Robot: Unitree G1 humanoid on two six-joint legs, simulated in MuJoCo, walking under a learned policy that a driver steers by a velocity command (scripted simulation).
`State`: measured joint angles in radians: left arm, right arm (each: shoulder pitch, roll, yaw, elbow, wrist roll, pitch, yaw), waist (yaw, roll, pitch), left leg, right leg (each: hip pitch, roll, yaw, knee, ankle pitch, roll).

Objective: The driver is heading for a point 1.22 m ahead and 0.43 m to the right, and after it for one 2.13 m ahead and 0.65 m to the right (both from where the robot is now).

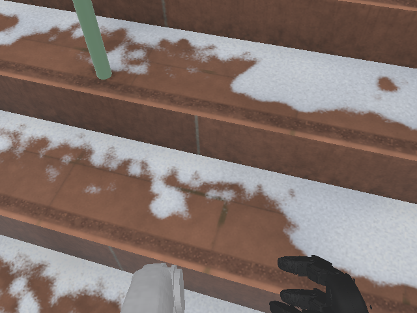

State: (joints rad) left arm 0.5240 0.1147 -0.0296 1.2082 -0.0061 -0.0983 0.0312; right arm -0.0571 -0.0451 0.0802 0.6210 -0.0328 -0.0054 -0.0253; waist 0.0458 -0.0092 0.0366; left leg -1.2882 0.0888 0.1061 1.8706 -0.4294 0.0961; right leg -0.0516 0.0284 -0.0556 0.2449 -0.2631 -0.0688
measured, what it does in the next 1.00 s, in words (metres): climbs, turning right: left foot 0.17 m higher, then right foot 0.17 m higher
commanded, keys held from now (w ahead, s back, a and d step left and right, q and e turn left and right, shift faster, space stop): w+e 1.00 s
